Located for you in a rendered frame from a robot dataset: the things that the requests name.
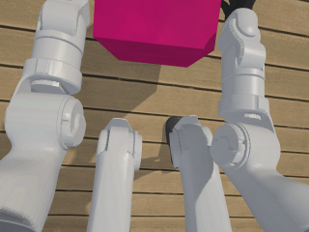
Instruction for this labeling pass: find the left robot forearm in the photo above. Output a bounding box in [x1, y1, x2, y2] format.
[4, 0, 91, 138]

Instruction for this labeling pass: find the right robot forearm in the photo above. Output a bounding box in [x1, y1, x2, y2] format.
[217, 8, 277, 137]

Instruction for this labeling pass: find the right robot hand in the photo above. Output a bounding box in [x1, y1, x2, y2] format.
[220, 0, 256, 21]

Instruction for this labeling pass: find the robot right shin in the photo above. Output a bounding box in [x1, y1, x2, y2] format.
[174, 115, 213, 146]

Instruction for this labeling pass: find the robot right foot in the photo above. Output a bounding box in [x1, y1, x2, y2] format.
[165, 116, 181, 168]

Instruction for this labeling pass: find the carton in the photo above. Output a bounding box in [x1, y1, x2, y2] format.
[93, 0, 221, 68]

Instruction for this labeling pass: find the robot right upper arm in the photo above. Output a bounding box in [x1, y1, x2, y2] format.
[210, 122, 309, 232]

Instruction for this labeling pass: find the robot left upper arm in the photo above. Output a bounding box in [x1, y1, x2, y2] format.
[0, 92, 86, 232]

